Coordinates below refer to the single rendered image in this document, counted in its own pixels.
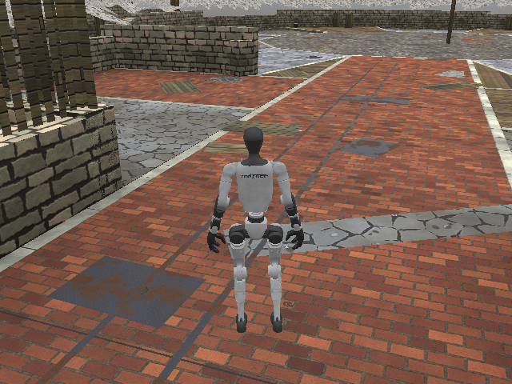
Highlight left robot hand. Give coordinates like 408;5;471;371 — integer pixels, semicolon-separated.
207;231;226;253

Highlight robot right forearm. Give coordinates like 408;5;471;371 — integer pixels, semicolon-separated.
285;193;302;231

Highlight right robot hand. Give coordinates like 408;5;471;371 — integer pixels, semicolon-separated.
286;228;304;250

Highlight right robot upper arm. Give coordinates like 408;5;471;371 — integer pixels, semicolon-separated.
271;161;293;206

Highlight humanoid robot torso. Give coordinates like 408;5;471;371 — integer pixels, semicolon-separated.
236;158;274;240

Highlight right robot foot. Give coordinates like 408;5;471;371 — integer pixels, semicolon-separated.
270;312;282;333

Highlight left robot upper arm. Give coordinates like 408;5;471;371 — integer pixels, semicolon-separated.
217;162;238;207

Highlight robot left forearm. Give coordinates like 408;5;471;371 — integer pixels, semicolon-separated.
209;195;226;234

